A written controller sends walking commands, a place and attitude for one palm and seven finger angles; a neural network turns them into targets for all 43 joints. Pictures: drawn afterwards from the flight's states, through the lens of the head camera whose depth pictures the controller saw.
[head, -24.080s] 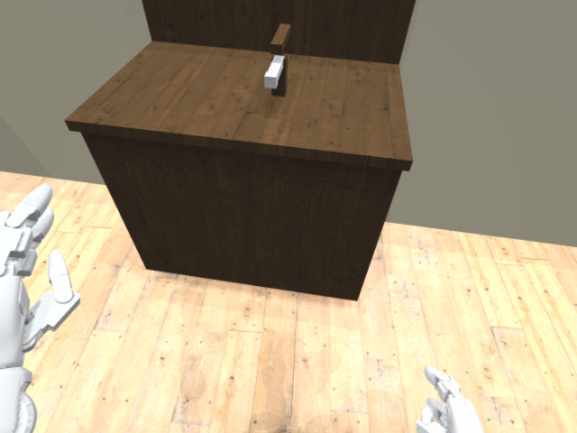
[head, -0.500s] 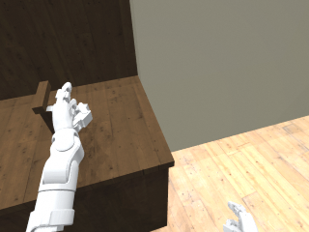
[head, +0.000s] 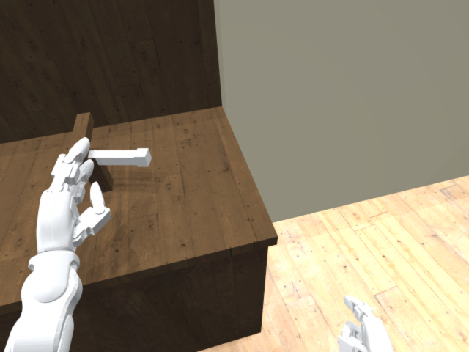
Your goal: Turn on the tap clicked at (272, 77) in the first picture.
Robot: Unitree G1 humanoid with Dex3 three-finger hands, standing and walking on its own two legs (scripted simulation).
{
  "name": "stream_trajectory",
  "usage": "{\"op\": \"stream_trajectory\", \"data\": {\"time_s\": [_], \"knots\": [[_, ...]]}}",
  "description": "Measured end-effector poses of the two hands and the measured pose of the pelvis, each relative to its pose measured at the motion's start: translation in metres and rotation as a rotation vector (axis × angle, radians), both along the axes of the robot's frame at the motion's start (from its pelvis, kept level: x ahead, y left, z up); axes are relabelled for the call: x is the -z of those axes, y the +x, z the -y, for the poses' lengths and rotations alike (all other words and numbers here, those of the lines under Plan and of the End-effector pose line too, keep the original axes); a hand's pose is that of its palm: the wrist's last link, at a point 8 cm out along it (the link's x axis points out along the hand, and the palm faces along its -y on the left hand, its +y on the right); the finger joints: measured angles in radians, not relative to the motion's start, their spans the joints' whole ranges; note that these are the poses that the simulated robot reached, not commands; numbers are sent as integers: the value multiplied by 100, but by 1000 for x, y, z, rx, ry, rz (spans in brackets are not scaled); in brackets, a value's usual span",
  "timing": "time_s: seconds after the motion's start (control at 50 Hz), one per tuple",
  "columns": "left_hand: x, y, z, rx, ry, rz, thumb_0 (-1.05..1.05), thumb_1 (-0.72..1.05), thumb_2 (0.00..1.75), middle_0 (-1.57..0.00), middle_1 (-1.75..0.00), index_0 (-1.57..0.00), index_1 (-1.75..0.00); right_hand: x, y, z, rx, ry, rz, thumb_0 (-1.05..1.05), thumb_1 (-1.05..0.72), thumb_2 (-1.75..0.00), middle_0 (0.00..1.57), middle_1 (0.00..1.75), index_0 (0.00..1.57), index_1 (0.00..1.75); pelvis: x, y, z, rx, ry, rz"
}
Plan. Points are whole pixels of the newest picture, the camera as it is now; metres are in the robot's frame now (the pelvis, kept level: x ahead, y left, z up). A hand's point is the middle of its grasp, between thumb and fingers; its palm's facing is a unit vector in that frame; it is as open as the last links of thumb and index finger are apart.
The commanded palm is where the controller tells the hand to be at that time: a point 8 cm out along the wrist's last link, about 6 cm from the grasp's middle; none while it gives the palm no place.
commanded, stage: draw the hand back beside the body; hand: left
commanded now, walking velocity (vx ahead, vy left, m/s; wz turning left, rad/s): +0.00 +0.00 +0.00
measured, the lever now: (142, 157) +0.46 +0.24 +0.08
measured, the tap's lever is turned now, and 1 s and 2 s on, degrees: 73 73 73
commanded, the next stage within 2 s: step back with the hand held close in 0.72 s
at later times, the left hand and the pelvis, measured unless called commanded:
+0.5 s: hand (60, 249) +0.20 +0.25 +0.15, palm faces +0.41 -0.84 -0.36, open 7.4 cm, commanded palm +0.16 +0.29 +0.17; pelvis +0.01 +0.01 +0.00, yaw +1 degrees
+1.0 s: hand (57, 244) +0.21 +0.25 +0.16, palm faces +0.41 -0.81 -0.41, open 7.4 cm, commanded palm +0.15 +0.29 +0.17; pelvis +0.00 +0.01 -0.01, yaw +2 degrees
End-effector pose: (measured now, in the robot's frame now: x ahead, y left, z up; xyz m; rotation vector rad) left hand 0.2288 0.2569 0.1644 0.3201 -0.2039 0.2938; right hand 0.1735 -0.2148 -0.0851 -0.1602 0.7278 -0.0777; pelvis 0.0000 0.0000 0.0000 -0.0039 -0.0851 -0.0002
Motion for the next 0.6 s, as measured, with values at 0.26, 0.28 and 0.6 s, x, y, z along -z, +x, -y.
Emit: {"op": "stream_trajectory", "data": {"time_s": [0.26, 0.28, 0.6], "knots": [[2, -38, -23, -80, 21, -10, 1, 89, 90, -20, -28, -20, -28, 0, 11, -8, -46, -34, -7, 1, -91, -89, 20, 30, 20, 30, 1, 5, -10, -16, -2, -3], [2, -40, -24, -82, 25, -11, 1, 89, 90, -20, -29, -20, -29, 0, 12, -9, -47, -35, -3, 1, -91, -89, 20, 30, 20, 30, 1, 6, -10, -16, -2, -4], [-1, -70, -36, -155, 75, -39, 1, 89, 90, -21, -30, -21, -30, 1, 23, -14, -69, -28, 18, 1, -91, -89, 20, 30, 20, 30, 3, 11, -10, -30, -5, -12]]}}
